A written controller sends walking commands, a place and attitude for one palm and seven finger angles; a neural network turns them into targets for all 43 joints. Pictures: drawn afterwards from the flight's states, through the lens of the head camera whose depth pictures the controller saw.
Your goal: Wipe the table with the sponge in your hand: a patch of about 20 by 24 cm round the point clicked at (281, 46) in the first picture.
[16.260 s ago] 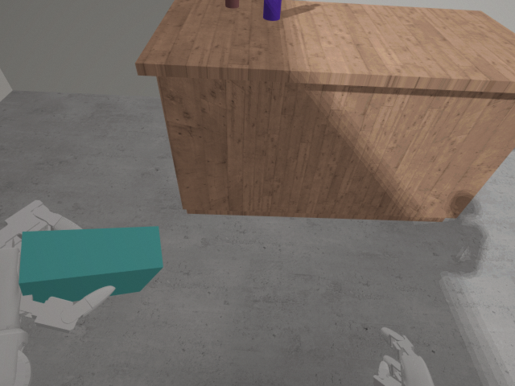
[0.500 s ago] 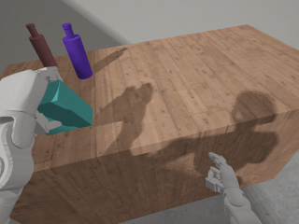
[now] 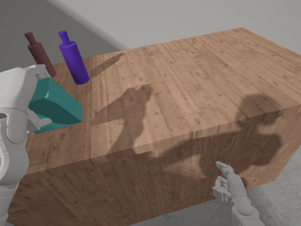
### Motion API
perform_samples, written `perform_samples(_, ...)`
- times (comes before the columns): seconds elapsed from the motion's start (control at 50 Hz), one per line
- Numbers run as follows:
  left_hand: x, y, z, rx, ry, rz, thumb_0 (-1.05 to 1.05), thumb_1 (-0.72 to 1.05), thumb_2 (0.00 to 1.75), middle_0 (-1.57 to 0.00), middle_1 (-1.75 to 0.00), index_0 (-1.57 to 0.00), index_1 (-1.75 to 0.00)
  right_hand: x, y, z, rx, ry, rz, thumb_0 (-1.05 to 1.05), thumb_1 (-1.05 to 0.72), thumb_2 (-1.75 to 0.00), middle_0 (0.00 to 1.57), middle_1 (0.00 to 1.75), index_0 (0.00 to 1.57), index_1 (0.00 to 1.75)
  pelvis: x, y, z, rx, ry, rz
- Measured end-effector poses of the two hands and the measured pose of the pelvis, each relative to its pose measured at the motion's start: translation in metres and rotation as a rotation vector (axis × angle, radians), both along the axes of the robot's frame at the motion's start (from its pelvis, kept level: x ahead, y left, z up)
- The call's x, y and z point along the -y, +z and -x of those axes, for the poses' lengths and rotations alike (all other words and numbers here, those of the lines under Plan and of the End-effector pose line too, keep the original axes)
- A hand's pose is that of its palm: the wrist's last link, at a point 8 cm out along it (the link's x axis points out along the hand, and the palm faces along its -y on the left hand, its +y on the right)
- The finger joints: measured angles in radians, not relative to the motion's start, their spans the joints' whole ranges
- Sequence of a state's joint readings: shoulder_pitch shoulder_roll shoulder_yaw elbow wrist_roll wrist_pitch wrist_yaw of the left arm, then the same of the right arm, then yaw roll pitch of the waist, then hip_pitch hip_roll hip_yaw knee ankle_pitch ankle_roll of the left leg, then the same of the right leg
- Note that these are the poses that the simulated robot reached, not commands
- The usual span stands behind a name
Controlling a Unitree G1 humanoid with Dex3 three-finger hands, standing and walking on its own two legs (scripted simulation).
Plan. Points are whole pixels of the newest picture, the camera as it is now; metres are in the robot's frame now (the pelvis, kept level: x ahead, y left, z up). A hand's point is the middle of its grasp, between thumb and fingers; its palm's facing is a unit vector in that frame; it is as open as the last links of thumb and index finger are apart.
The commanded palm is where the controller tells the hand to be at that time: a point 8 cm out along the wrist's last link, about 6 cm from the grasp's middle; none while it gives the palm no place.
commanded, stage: turn the palm down, sponge in hand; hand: left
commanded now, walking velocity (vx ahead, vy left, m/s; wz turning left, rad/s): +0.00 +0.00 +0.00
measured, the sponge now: (48, 112) +0.27 +0.30 +0.21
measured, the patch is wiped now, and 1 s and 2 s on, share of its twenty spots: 0.00 0.00 0.05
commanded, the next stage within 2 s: move the sponge above the wiping area in 0.04 s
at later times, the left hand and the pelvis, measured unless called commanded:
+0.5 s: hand (33, 105) +0.26 +0.32 +0.24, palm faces +0.29 -0.02 -0.96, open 9.4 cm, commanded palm +0.20 +0.29 +0.29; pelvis +0.02 -0.01 +0.00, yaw +0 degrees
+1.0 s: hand (44, 111) +0.27 +0.33 +0.21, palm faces +0.23 -0.08 -0.97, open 9.4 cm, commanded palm +0.22 +0.31 +0.27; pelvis +0.02 +0.01 +0.00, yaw +1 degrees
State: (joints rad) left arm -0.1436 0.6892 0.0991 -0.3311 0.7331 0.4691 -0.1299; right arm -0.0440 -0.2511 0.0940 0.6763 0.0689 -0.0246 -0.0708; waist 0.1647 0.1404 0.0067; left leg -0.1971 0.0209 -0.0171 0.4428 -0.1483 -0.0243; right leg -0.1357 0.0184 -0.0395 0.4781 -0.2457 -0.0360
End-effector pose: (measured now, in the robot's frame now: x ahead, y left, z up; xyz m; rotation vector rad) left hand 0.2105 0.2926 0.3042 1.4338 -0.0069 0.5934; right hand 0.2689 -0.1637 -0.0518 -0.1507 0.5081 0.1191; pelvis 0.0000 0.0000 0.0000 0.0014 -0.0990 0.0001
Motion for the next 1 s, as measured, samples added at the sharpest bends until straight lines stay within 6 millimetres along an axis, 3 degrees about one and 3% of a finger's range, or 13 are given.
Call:
perform_samples(0.08,-0.004,-0.006,-0.003,-0.016,0.041,0.062,0.0,-0.44,1.02,-0.79,-1.38,-0.8,-1.38,0.009,-0.001,0.0,0.006,-0.022,-0.024,0.01,-0.9,-0.9,0.2,0.3,0.2,0.3,0.004,0.0,-0.002,-0.012,0.005,-0.001)
perform_samples(0.18,0.018,-0.048,-0.011,-0.152,-0.036,0.118,0.0,-0.43,1.02,-0.79,-1.38,-0.8,-1.38,0.02,-0.002,-0.001,0.022,-0.041,-0.01,0.01,-0.9,-0.9,0.2,0.3,0.2,0.3,0.006,-0.001,-0.006,-0.017,0.005,-0.005)
perform_samples(0.24,0.031,-0.062,-0.014,-0.207,-0.093,0.095,0.0,-0.44,1.02,-0.79,-1.38,-0.8,-1.38,0.024,-0.003,-0.003,0.025,-0.041,0.015,0.01,-0.9,-0.9,0.2,0.3,0.2,0.3,0.008,-0.002,-0.009,-0.015,0.001,-0.009)
perform_samples(0.32,0.026,-0.049,-0.016,-0.182,-0.083,0.012,0.0,-0.44,1.02,-0.8,-1.38,-0.81,-1.37,0.028,-0.003,-0.007,0.016,-0.039,0.028,0.01,-0.9,-0.9,0.2,0.3,0.2,0.3,0.01,-0.002,-0.013,-0.013,-0.006,-0.01)
perform_samples(0.4,0.002,-0.022,-0.016,-0.101,0.02,-0.011,0.0,-0.44,1.02,-0.8,-1.37,-0.81,-1.37,0.029,-0.004,-0.01,-0.002,-0.042,0.017,0.01,-0.9,-0.9,0.2,0.3,0.2,0.3,0.011,-0.001,-0.015,-0.016,-0.006,-0.007)
perform_samples(0.46,-0.016,-0.014,-0.015,-0.08,0.096,0.018,0.0,-0.44,1.02,-0.79,-1.38,-0.81,-1.37,0.029,-0.005,-0.011,-0.008,-0.051,0.006,0.01,-0.9,-0.9,0.2,0.3,0.2,0.3,0.01,-0.001,-0.017,-0.024,-0.002,-0.006)
perform_samples(0.54,-0.023,-0.033,-0.015,-0.151,0.115,0.077,0.0,-0.44,1.02,-0.79,-1.38,-0.8,-1.38,0.027,-0.005,-0.012,-0.002,-0.061,-0.002,0.01,-0.9,-0.9,0.2,0.3,0.2,0.3,0.006,-0.001,-0.018,-0.035,0.008,-0.004)
perform_samples(0.66,0.006,-0.077,-0.018,-0.297,-0.035,0.089,0.0,-0.44,1.02,-0.79,-1.38,-0.8,-1.38,0.017,-0.003,-0.015,0.018,-0.044,0.025,0.01,-0.9,-0.9,0.2,0.3,0.2,0.3,-0.001,-0.001,-0.019,-0.031,0.012,-0.006)
perform_samples(0.76,0.013,-0.064,-0.026,-0.235,-0.097,-0.01,0.0,-0.44,1.02,-0.8,-1.38,-0.81,-1.37,0.0,-0.002,-0.017,0.01,-0.001,0.031,0.01,-0.9,-0.9,0.2,0.3,0.2,0.3,-0.003,-0.001,-0.017,-0.024,0.013,-0.003)
perform_samples(0.9,-0.027,-0.023,-0.033,-0.08,0.066,0.027,0.0,-0.44,1.02,-0.79,-1.38,-0.81,-1.38,-0.015,-0.003,-0.014,-0.018,0.016,-0.016,0.01,-0.9,-0.9,0.2,0.3,0.2,0.3,-0.006,0.001,-0.016,-0.037,0.011,0.001)
perform_samples(0.94,-0.032,-0.027,-0.033,-0.096,0.092,0.055,0.0,-0.44,1.02,-0.79,-1.38,-0.8,-1.38,-0.015,-0.003,-0.012,-0.023,0.009,-0.025,0.01,-0.9,-0.9,0.2,0.3,0.2,0.3,-0.007,0.002,-0.016,-0.044,0.013,0.001)
perform_samples(1.0,-0.028,-0.048,-0.033,-0.171,0.081,0.094,0.0,-0.44,1.02,-0.79,-1.39,-0.8,-1.38,-0.013,-0.003,-0.011,-0.02,-0.002,-0.027,0.01,-0.9,-0.9,0.2,0.3,0.2,0.3,-0.01,0.001,-0.017,-0.05,0.013,0.002)
